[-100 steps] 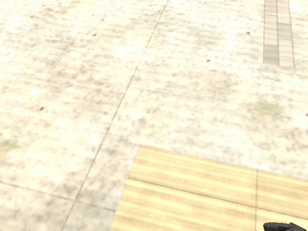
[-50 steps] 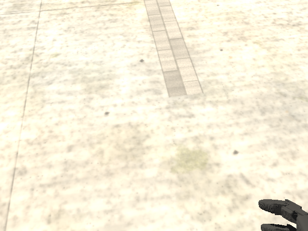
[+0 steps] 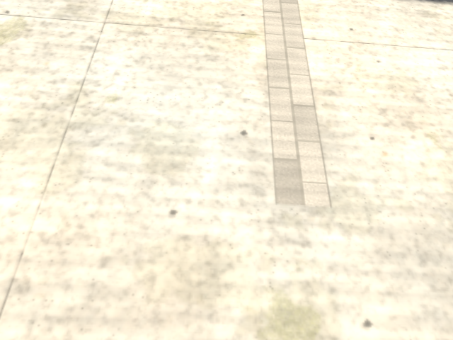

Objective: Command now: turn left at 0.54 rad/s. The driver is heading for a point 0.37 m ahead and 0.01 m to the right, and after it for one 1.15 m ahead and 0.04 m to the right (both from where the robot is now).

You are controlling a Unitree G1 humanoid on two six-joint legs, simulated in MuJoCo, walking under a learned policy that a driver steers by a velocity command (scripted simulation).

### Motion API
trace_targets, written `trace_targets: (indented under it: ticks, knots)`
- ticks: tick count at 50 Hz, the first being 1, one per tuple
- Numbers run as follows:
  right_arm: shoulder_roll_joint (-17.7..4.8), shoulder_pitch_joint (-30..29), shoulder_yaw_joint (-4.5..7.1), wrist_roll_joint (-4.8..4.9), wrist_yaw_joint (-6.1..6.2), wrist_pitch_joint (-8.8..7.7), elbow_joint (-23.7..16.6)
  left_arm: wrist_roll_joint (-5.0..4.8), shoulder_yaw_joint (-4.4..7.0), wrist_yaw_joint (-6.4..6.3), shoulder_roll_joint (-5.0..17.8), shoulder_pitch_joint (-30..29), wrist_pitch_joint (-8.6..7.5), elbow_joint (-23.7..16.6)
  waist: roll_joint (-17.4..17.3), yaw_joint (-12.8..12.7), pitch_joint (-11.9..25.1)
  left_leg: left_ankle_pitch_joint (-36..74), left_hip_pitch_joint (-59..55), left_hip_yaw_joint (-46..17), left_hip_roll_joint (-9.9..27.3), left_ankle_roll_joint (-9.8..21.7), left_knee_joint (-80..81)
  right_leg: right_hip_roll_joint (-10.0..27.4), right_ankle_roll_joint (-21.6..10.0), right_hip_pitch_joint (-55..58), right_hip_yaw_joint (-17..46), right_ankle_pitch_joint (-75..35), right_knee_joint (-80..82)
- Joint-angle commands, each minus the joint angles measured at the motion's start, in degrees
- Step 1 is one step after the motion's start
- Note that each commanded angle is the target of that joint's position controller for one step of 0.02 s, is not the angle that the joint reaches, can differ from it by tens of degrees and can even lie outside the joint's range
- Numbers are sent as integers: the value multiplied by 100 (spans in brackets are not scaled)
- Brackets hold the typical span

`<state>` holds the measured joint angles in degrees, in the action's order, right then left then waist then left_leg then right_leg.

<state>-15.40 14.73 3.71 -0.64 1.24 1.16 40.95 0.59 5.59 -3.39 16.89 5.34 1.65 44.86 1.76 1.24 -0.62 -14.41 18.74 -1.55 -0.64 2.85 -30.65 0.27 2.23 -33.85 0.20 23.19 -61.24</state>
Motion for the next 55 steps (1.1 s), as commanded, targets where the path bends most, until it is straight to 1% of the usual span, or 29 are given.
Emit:
trace_targets:
  ticks: [1,2,4,6,9,12,14,16,17,18,19,20,21,23,25,30,34,36,38,39,40,41,42,43,44,47,49,52,55]
  knots:
    - [-848,-381,194,76,89,-129,-556,-11,129,-33,435,-174,-99,-419,-841,-200,638,2071,-924,-1617,1240,858,1121,3,76,-543,368,-433,-562]
    - [-846,-295,198,77,109,-127,-564,-37,112,-30,399,-186,-117,-437,-844,-169,690,2151,-1074,-1612,1205,869,1083,-21,103,-560,393,-508,-404]
    - [-859,-21,230,155,144,-121,-529,-68,66,31,341,-295,-177,-490,-883,-37,738,372,-1343,-1796,1090,864,1319,5,124,-632,397,-761,431]
    - [-912,40,243,141,158,-128,-521,-109,42,131,355,-444,-253,-521,-1134,73,569,-933,-1321,-2049,1138,898,1627,22,143,-496,338,-878,1193]
    - [-945,147,244,82,120,-172,-469,-128,0,273,342,-537,-423,-526,-1179,205,415,-1073,-1102,-2114,1187,974,1698,25,76,78,209,-729,2030]
    - [-984,223,233,97,35,-218,-404,-157,-31,385,342,-484,-588,-495,-1127,259,244,-1356,-773,-2208,1183,1033,1666,-33,-105,687,36,-482,2619]
    - [-980,160,212,127,-7,-216,-397,-193,-38,434,339,-293,-681,-432,-1039,118,150,-1585,-511,-2290,1127,1005,1565,-89,-291,1217,-67,-665,3161]
    - [-809,38,144,132,-30,-208,-425,-164,-26,439,336,202,-750,-238,-879,-175,200,-1614,-62,-2195,846,811,1242,-84,-464,2195,-104,-1004,3720]
    - [-583,-120,74,116,-41,-233,-489,-137,4,412,443,694,-771,-113,-728,-394,342,-1575,424,-1985,636,610,739,287,-596,2925,234,-891,3763]
    - [-155,-323,-45,81,-60,-280,-605,-55,52,375,732,1443,-778,48,129,-619,496,-1519,1237,-1182,58,244,-901,1204,-883,3689,1340,-403,4159]
    - [-332,-369,8,195,-44,-387,-922,8,210,420,1350,1740,-754,171,1403,-502,212,-1885,2726,-342,-390,36,-2018,2170,-1692,3976,3410,936,4836]
    - [-819,-541,130,225,-36,-474,-887,-58,138,422,1024,1643,-779,107,921,-601,-227,-1828,3358,-540,7,-39,-2853,2346,-1958,3831,3746,1582,5003]
    - [-869,-518,162,233,-81,-521,-820,-97,46,393,742,1470,-781,45,721,-513,-366,-1258,3582,-600,161,-49,-3162,2078,-1799,3832,3322,1523,4996]
    - [-692,-558,140,137,-131,-560,-760,-84,-23,381,634,1199,-758,-40,533,-384,-369,-429,3580,-402,424,-120,-3194,1707,-1544,3674,2549,550,5105]
    - [-508,-705,102,107,-167,-583,-784,-54,-81,362,522,1195,-739,-39,462,-371,-312,182,3171,-193,535,-233,-2878,1378,-1411,3325,1802,-605,5253]
    - [-96,-1360,-63,116,-240,-611,-979,-121,-95,305,643,1472,-648,111,410,-567,-305,1278,2112,264,369,-390,-1108,921,-1233,2821,607,-2664,5173]
    - [-194,-1608,-27,147,-374,-640,-1075,-170,-79,286,825,1819,-519,296,543,-595,-187,1571,1278,339,93,-257,-252,1081,-1096,2985,495,-3901,4670]
    - [-418,-1282,66,110,-391,-638,-995,-200,-58,263,892,1650,-487,266,602,-308,50,1502,739,262,-17,-42,59,1121,-927,3218,531,-4586,4164]
    - [-749,-212,213,5,-311,-636,-664,-198,-70,241,838,1508,-498,193,400,273,679,2477,-931,326,-50,277,521,762,-635,2929,293,-5121,2904]
    - [-1131,555,278,-117,-224,-618,-557,-13,-177,239,532,1527,-540,12,-281,489,1525,4813,-2662,-639,1003,620,-34,412,-382,1852,133,-3262,1381]
    - [-1298,547,223,-168,-227,-564,-557,25,-396,315,-50,2694,-571,167,-1829,18,2618,6168,-4269,-2638,2761,1834,-107,-308,-11,344,273,1609,-749]
    - [-924,650,186,-51,-255,-472,-549,-116,-234,337,599,2653,-546,400,-1279,305,3017,4979,-3862,-2870,2452,1779,272,-169,13,368,931,1649,-1233]
    - [-750,148,111,10,-254,-435,-560,-242,-172,332,764,2024,-490,217,-1055,210,2056,4290,-3174,-2123,2119,1517,474,95,32,-57,658,1351,-1289]
    - [-539,-286,35,43,-238,-418,-543,-191,-204,271,639,1583,-423,119,-624,79,1443,3773,-2338,-1726,1794,1295,699,307,65,-79,474,958,-949]
    - [-384,-600,-29,24,-242,-417,-537,-119,-193,214,589,1390,-329,86,-494,-74,1006,3494,-1519,-1415,1606,1197,922,444,105,141,456,695,-606]
    - [-402,-1115,-9,-127,-248,-453,-432,-59,-250,122,227,1743,-119,189,-879,-509,733,2983,67,-685,1216,1085,1404,438,184,1479,222,268,559]
    - [-425,-1134,1,-116,-213,-449,-323,9,-286,87,162,1586,-88,166,-933,-460,795,2435,182,-588,1179,1105,1453,421,168,1786,185,-1,1304]
    - [-488,-1129,4,-59,-150,-339,-183,16,-255,102,279,1319,-35,152,-891,-381,712,182,445,-707,1157,965,1625,351,38,2259,100,-876,2106]
    - [-205,-977,-116,-41,-135,-273,33,153,-249,131,294,1128,-40,77,-665,-439,216,-1763,958,-656,797,353,1540,347,-229,2744,131,-1263,3063]
